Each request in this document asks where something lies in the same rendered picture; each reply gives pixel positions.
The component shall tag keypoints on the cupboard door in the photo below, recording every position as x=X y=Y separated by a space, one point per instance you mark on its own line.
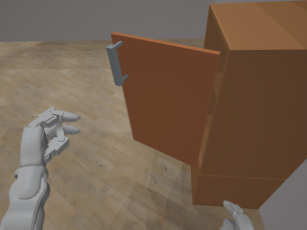
x=167 y=93

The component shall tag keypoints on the handle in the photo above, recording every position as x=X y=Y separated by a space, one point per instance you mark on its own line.
x=115 y=64

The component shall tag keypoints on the robot right hand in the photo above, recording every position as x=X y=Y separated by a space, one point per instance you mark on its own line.
x=242 y=221

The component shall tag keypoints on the left robot forearm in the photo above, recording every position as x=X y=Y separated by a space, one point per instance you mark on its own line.
x=27 y=194

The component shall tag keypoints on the robot left hand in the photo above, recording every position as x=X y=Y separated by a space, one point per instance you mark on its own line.
x=36 y=135

